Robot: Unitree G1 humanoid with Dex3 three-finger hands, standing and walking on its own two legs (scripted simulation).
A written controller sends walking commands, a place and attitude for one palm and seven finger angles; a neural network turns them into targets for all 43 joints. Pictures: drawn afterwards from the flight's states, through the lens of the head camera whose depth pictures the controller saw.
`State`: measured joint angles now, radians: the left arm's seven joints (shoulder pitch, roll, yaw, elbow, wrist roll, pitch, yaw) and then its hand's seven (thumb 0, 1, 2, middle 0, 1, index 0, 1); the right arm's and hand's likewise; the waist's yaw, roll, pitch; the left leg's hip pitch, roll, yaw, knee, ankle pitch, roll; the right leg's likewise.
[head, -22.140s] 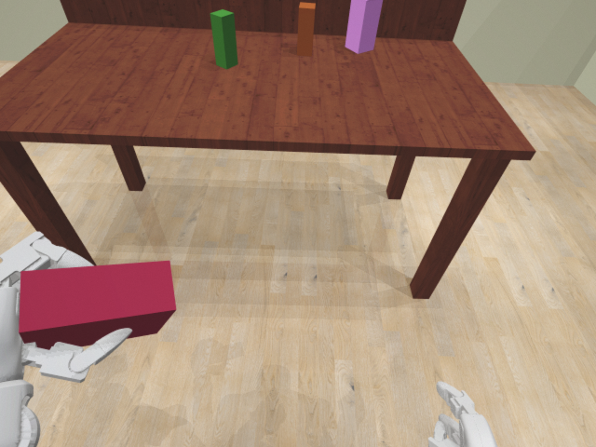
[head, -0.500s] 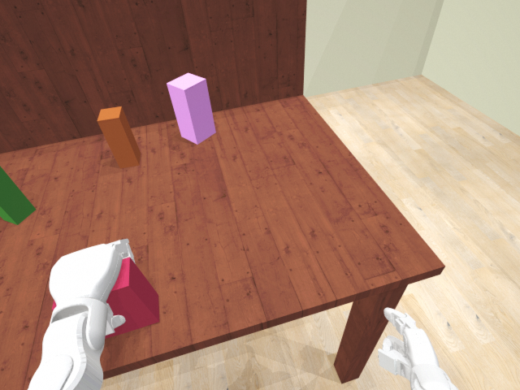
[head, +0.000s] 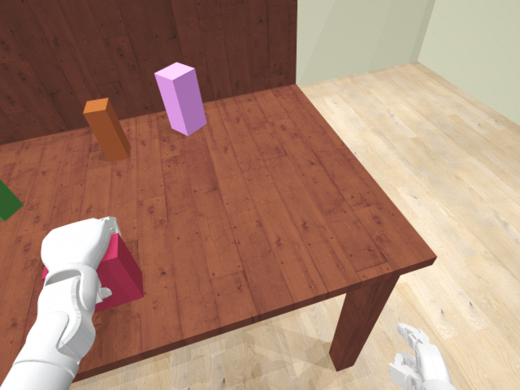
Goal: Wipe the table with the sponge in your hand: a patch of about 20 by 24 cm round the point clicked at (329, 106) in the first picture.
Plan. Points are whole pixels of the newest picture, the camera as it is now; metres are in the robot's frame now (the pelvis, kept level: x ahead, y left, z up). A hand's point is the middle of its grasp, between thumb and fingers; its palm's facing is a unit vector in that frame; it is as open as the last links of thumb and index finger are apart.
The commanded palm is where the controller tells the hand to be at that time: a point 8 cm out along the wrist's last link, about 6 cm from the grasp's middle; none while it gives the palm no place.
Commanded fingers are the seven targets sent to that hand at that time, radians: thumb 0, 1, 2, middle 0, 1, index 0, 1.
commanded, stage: wipe forward along the first lane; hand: left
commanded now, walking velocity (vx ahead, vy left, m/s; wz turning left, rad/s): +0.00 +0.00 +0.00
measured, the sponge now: (104, 282) +0.26 +0.32 +0.01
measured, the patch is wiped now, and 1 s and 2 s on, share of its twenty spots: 0.15 0.35 0.50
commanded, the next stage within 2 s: slide across to the middle lane in 1.10 s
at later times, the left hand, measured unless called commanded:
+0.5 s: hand (98, 236) +0.32 +0.34 +0.05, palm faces -0.11 -0.01 -0.99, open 9.4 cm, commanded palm +0.29 +0.33 +0.08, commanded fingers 0.00 0.10 1.30 -1.20 -1.60 -1.20 -1.60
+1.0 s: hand (94, 218) +0.36 +0.37 +0.05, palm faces -0.12 -0.01 -0.99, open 9.4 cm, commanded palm +0.34 +0.36 +0.09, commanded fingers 0.00 0.10 1.30 -1.20 -1.60 -1.20 -1.60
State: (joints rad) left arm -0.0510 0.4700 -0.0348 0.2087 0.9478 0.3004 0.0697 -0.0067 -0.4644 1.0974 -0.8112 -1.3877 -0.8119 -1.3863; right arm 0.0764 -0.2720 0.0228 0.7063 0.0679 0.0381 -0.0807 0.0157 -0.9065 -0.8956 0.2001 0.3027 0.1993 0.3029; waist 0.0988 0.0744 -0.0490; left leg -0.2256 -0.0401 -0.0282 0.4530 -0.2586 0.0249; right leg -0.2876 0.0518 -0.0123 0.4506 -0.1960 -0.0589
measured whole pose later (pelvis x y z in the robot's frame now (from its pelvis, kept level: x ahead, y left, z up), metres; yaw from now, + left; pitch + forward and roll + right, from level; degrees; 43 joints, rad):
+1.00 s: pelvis +0.00 +0.01 -0.01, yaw +0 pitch +9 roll -1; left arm -0.49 0.60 0.04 0.79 0.99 0.09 0.11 0.00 -0.49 1.13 -0.82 -1.39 -0.82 -1.40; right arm 0.20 -0.29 0.00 0.71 0.10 0.07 -0.08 0.01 -0.91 -0.90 0.20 0.30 0.20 0.30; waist 0.02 0.05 -0.10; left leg -0.43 -0.04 -0.03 0.55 -0.28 0.04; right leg -0.46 0.05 -0.02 0.50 -0.20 -0.04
